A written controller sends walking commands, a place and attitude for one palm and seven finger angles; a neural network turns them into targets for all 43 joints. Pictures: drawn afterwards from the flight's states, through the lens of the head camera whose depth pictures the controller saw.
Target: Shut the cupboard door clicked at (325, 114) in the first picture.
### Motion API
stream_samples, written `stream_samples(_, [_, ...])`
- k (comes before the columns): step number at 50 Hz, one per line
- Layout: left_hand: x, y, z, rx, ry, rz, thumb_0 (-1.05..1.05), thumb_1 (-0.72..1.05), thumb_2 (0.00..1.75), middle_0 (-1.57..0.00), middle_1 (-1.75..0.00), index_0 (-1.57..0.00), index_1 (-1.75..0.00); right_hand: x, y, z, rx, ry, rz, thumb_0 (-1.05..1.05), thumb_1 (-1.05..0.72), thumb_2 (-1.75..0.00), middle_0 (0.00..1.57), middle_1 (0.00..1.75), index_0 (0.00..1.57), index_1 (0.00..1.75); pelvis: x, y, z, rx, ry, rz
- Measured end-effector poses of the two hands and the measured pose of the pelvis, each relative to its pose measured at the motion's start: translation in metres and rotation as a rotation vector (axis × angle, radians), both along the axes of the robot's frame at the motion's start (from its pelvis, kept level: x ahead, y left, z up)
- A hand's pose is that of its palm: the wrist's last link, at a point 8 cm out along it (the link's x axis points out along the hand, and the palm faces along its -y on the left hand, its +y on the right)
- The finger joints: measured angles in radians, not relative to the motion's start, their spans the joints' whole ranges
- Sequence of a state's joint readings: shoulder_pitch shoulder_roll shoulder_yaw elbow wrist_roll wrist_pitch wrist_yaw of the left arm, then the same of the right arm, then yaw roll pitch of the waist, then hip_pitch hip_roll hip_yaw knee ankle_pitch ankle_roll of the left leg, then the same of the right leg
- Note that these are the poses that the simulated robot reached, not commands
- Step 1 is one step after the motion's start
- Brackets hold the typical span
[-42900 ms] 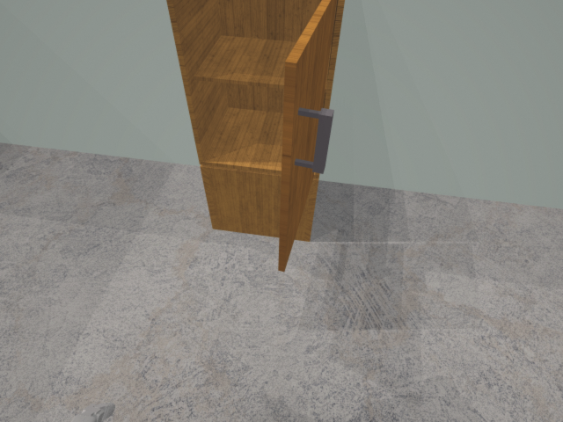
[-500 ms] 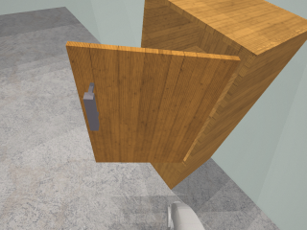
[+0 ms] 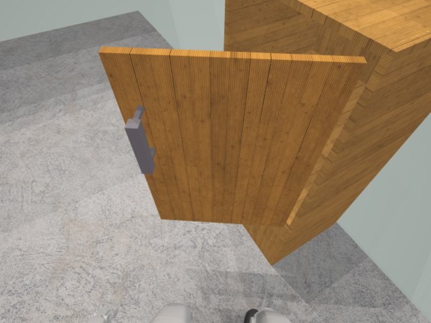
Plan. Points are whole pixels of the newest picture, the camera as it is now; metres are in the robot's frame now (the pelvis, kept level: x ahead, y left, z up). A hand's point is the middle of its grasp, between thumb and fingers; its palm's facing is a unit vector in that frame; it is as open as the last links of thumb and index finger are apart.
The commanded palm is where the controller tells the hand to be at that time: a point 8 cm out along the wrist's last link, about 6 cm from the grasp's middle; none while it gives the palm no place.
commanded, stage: come to a stop and stand still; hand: left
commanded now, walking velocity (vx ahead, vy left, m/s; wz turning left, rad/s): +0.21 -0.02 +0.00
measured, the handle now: (144, 141) +0.42 +0.17 +0.09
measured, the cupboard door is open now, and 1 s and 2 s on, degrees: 56 56 56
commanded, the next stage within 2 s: look again from close up in 1.20 s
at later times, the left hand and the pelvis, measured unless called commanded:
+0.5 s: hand out of the picture -0.06 +0.24 -0.17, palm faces -0.01 -0.99 -0.12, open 7.4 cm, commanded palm none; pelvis -0.05 +0.07 +0.03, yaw -2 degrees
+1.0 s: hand out of the picture +0.02 +0.15 -0.14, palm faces +0.02 -0.97 -0.22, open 7.1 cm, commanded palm none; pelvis -0.06 -0.02 +0.02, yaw -1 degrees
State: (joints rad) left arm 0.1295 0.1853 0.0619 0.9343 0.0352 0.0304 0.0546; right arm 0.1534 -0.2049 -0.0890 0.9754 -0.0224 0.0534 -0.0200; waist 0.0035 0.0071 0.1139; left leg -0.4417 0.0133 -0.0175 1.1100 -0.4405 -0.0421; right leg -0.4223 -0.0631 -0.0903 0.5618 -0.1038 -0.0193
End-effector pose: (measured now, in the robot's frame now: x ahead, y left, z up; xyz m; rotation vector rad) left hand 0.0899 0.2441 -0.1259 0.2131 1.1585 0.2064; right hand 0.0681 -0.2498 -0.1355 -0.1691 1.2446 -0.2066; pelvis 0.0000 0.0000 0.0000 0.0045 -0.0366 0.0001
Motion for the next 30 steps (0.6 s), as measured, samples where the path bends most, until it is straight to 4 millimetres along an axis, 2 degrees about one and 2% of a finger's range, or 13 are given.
stream_samples(3, [-0.025, 0.022, -0.004, 0.003, 0.008, 0.016, 0.0, 0.91, 0.89, -0.2, -0.3, -0.2, -0.3, 0.007, 0.011, 0.009, -0.014, -0.064, 0.037, 0.0, -0.91, -0.9, 0.19, 0.3, 0.19, 0.3, -0.012, 0.013, -0.002, -0.004, 0.001, -0.005])
stream_samples(5, [-0.041, 0.036, -0.012, -0.007, 0.017, 0.026, 0.0, 0.91, 0.89, -0.2, -0.3, -0.2, -0.3, 0.0, 0.022, 0.014, -0.026, -0.089, 0.049, -0.01, -0.91, -0.9, 0.19, 0.3, 0.19, 0.3, -0.019, 0.023, -0.004, -0.015, 0.003, -0.007])
stream_samples(7, [-0.058, 0.047, -0.017, -0.024, 0.042, 0.035, 0.01, 0.91, 0.89, -0.2, -0.3, -0.2, -0.3, -0.019, 0.037, 0.021, -0.033, -0.085, 0.045, -0.01, -0.91, -0.9, 0.19, 0.3, 0.19, 0.3, -0.027, 0.033, -0.001, -0.001, -0.015, -0.022])
stream_samples(10, [-0.081, 0.055, -0.012, -0.064, 0.093, 0.044, 0.01, 0.91, 0.89, -0.2, -0.3, -0.2, -0.3, -0.057, 0.059, 0.032, -0.029, -0.029, 0.028, -0.01, -0.91, -0.9, 0.19, 0.3, 0.2, 0.3, -0.031, 0.046, 0.012, -0.023, -0.01, -0.021])
stream_samples(14, [-0.11, 0.059, -0.005, -0.113, 0.132, 0.054, 0.01, 0.91, 0.89, -0.2, -0.3, -0.2, -0.3, -0.103, 0.086, 0.039, -0.012, 0.085, 0.009, 0.0, -0.9, -0.9, 0.2, 0.3, 0.2, 0.3, -0.036, 0.058, 0.026, -0.05, 0.014, -0.003])
stream_samples(19, [-0.142, 0.06, -0.008, -0.14, 0.247, 0.039, 0.01, 0.91, 0.89, -0.2, -0.3, -0.2, -0.3, -0.152, 0.106, 0.046, -0.018, 0.173, -0.059, 0.0, -0.9, -0.9, 0.2, 0.3, 0.2, 0.3, -0.041, 0.067, 0.031, -0.062, 0.029, -0.011])
stream_samples(24, [-0.151, 0.053, -0.012, -0.157, 0.314, 0.009, 0.01, 0.91, 0.89, -0.2, -0.3, -0.2, -0.3, -0.2, 0.116, 0.05, -0.024, 0.256, -0.142, 0.0, -0.9, -0.9, 0.2, 0.3, 0.2, 0.3, -0.047, 0.067, 0.031, -0.063, 0.032, -0.036])
stream_samples(27, [-0.144, 0.045, -0.013, -0.164, 0.305, -0.012, 0.01, 0.91, 0.89, -0.2, -0.3, -0.2, -0.3, -0.226, 0.12, 0.051, -0.014, 0.302, -0.182, 0.0, -0.9, -0.9, 0.2, 0.3, 0.2, 0.3, -0.051, 0.063, 0.031, -0.061, 0.032, -0.045])
stream_samples(30, [-0.129, 0.035, -0.012, -0.168, 0.263, -0.036, 0.01, 0.91, 0.89, -0.2, -0.3, -0.2, -0.3, -0.246, 0.121, 0.052, 0.006, 0.335, -0.211, 0.0, -0.9, -0.9, 0.2, 0.3, 0.2, 0.3, -0.055, 0.057, 0.031, -0.056, 0.033, -0.051])
